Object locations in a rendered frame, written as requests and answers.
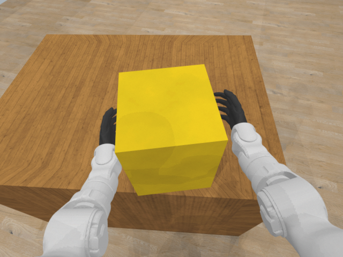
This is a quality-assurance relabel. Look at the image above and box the robot right hand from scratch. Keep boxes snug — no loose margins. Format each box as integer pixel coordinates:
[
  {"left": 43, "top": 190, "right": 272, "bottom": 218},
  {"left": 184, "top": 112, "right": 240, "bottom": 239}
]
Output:
[{"left": 214, "top": 89, "right": 247, "bottom": 130}]

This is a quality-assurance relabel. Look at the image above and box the left robot forearm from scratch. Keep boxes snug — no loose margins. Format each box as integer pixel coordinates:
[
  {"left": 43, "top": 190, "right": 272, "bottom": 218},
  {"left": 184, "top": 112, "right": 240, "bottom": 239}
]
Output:
[{"left": 43, "top": 143, "right": 122, "bottom": 251}]

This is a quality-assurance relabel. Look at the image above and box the right robot forearm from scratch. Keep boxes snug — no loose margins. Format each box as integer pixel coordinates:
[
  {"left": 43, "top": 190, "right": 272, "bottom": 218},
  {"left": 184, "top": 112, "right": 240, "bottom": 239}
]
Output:
[{"left": 231, "top": 123, "right": 328, "bottom": 219}]

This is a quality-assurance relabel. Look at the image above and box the robot left upper arm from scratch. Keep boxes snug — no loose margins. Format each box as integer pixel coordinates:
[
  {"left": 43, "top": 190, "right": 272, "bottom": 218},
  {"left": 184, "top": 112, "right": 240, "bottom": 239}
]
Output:
[{"left": 36, "top": 208, "right": 108, "bottom": 257}]

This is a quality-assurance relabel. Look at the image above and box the robot right upper arm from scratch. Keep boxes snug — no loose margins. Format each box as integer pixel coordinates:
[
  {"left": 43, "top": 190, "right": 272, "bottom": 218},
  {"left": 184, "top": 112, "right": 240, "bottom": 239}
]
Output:
[{"left": 257, "top": 177, "right": 343, "bottom": 257}]

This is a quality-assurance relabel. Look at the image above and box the pedestal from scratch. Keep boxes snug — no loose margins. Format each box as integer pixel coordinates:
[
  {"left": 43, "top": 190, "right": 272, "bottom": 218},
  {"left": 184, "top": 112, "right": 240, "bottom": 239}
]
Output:
[{"left": 0, "top": 34, "right": 286, "bottom": 236}]

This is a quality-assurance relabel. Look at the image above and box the robot left hand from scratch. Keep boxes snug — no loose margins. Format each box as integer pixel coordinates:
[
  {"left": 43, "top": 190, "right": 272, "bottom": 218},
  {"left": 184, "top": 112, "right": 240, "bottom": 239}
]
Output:
[{"left": 99, "top": 107, "right": 117, "bottom": 145}]

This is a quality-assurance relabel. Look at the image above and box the carton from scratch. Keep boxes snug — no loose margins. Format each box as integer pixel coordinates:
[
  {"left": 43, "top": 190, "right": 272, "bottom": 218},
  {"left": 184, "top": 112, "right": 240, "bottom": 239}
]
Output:
[{"left": 115, "top": 64, "right": 228, "bottom": 196}]

